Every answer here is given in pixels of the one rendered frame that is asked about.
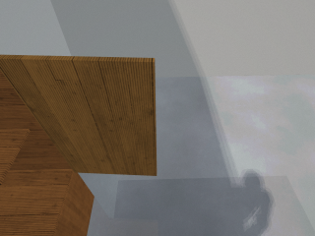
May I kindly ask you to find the cupboard door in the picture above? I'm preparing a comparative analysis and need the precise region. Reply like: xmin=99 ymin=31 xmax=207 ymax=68
xmin=0 ymin=54 xmax=158 ymax=176

